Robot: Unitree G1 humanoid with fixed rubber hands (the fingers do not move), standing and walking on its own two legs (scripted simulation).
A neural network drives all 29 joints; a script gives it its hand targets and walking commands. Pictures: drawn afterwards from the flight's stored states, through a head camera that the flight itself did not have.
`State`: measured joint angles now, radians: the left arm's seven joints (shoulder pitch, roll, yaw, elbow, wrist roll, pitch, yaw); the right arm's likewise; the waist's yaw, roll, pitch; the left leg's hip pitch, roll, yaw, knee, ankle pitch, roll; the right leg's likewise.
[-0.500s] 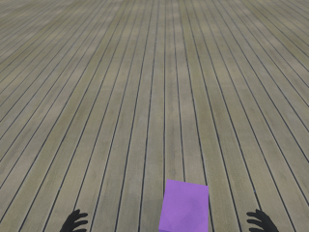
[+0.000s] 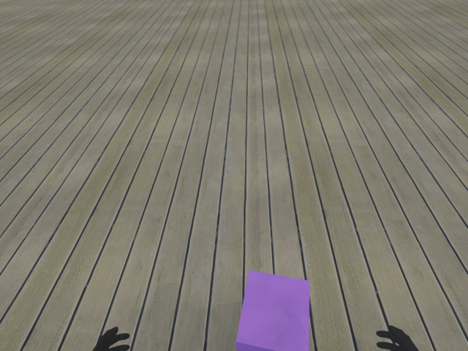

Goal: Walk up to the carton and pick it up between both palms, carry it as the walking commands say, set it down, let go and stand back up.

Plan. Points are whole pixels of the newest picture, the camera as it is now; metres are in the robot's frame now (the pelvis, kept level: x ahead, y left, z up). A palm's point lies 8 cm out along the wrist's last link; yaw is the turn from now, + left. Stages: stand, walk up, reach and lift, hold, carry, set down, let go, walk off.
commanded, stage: stand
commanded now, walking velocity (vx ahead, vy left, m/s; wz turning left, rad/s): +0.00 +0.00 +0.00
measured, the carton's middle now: (273, 323) +0.41 -0.09 -0.63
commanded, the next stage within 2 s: none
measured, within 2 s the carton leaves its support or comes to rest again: neither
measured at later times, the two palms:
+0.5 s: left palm out of the picture +0.10 +0.26 -0.09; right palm out of the picture +0.08 -0.27 -0.09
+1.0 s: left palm out of the picture +0.08 +0.26 -0.10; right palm out of the picture +0.07 -0.27 -0.09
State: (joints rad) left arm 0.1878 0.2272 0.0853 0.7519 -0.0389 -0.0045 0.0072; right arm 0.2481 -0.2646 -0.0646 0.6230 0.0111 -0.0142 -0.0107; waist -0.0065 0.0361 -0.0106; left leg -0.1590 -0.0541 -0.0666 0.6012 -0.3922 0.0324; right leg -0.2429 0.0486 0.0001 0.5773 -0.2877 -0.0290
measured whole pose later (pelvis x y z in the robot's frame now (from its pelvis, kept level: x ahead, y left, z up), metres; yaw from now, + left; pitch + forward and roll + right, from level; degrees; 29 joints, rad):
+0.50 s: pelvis -0.03 -0.01 +0.00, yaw +0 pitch -5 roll -1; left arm 0.19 0.23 0.09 0.82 -0.04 -0.03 0.00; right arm 0.29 -0.27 -0.06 0.69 0.01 -0.04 -0.01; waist -0.01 0.04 -0.01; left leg -0.16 -0.05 -0.07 0.60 -0.36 0.03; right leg -0.24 0.05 0.00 0.57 -0.25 -0.03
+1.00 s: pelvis -0.03 +0.00 +0.00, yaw +0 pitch -5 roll -1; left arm 0.19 0.23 0.09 0.88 -0.04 -0.03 0.00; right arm 0.25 -0.27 -0.06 0.77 0.01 -0.04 -0.01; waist -0.01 0.03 -0.01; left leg -0.17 -0.05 -0.07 0.60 -0.35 0.03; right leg -0.24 0.05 0.00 0.55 -0.23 -0.03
